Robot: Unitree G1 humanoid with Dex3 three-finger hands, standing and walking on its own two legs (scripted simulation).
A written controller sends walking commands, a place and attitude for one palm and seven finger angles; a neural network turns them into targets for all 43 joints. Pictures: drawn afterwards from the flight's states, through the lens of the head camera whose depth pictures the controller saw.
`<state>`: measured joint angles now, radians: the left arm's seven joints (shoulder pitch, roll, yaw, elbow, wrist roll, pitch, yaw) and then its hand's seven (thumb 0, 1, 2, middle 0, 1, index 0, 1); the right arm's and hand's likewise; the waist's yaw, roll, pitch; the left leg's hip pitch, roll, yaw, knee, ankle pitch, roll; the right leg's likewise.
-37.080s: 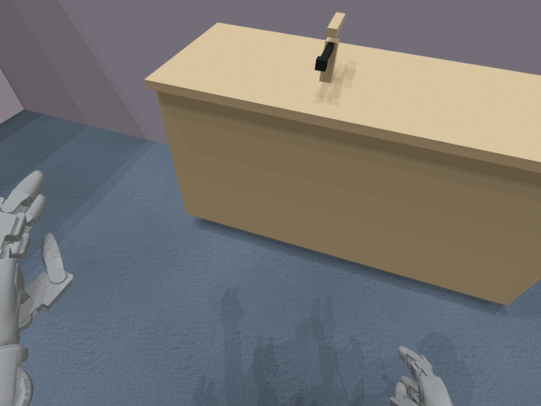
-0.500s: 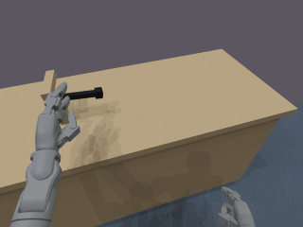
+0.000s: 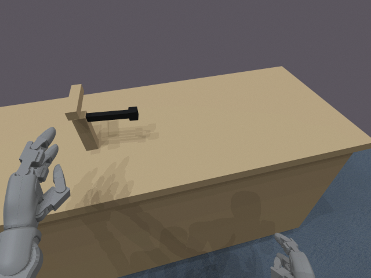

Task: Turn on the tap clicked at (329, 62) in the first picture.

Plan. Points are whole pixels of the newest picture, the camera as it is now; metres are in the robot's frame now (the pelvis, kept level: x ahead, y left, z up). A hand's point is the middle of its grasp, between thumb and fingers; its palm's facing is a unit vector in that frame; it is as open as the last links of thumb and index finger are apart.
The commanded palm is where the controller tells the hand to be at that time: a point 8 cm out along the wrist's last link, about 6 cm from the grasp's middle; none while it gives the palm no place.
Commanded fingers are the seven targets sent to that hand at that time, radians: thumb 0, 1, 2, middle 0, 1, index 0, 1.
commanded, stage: draw the hand back beside the body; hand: left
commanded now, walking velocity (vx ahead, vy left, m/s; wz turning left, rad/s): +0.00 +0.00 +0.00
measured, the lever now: (133, 113) +0.51 +0.22 +0.09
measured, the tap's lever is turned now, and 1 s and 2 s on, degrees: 82 82 82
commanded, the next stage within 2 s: step back with the hand held close in 0.32 s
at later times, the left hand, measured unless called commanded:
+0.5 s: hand (59, 196) +0.19 +0.24 +0.16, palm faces +0.40 -0.85 -0.34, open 7.5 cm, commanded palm +0.15 +0.28 +0.17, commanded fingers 0.00 0.90 0.90 -0.20 -0.30 -0.20 -0.30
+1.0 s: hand (36, 218) +0.16 +0.26 +0.15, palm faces +0.36 -0.82 -0.44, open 7.5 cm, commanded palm +0.11 +0.30 +0.17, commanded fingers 0.00 0.90 0.90 -0.20 -0.30 -0.20 -0.30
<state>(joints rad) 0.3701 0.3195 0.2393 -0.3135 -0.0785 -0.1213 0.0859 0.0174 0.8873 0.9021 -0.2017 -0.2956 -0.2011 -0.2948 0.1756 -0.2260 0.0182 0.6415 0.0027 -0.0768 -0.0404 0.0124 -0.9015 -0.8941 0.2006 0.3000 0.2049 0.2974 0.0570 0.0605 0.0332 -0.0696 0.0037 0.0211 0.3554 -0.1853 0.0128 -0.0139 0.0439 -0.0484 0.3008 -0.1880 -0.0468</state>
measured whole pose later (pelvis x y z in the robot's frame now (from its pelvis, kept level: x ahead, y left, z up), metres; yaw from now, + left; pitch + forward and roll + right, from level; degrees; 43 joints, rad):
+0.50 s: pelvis -0.01 +0.00 +0.00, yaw +0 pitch -6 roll -1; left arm 0.40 0.33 0.27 -0.36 -0.08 -0.14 0.09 0.02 0.89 0.90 -0.21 -0.30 -0.21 -0.30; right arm 0.17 -0.22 0.03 0.63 0.00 -0.11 -0.05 0.01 -0.90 -0.89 0.20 0.30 0.21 0.30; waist 0.05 0.07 0.03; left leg -0.11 0.01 0.01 0.40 -0.19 0.01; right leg -0.04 0.05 -0.06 0.33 -0.19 -0.05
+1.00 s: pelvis -0.05 +0.02 -0.01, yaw +0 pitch +1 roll -2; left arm 0.52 0.38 0.34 -0.54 -0.05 -0.15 0.15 0.02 0.88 0.90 -0.21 -0.30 -0.21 -0.30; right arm 0.19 -0.23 0.01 0.55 0.01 -0.05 -0.08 0.01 -0.90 -0.89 0.20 0.30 0.20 0.30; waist 0.01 0.03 0.04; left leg -0.39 -0.01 0.03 0.54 -0.18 0.04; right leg -0.33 0.02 -0.05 0.49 -0.18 -0.02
